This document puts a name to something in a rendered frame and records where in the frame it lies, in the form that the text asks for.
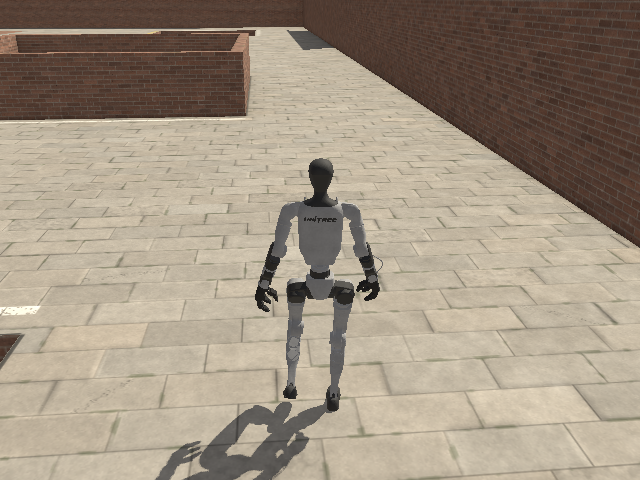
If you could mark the robot left thigh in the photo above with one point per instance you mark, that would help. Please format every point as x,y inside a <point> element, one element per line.
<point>296,294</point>

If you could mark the robot thigh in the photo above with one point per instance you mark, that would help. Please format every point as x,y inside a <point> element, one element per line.
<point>296,294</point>
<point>343,299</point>

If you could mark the robot right thigh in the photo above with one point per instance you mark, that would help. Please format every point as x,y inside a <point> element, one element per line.
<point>343,299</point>

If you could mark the robot right hand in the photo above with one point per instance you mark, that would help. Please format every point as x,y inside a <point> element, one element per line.
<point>367,286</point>

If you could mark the robot left upper arm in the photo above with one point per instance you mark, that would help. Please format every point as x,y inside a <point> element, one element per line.
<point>288,212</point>

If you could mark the robot left hand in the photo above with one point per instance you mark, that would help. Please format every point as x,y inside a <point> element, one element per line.
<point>260,296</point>

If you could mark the robot left forearm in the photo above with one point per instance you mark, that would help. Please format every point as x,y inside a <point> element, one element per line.
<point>269,269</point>

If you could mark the robot right forearm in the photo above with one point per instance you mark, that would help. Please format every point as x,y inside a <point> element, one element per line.
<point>368,266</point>

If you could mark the robot right upper arm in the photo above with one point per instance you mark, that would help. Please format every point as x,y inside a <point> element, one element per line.
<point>352,212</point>

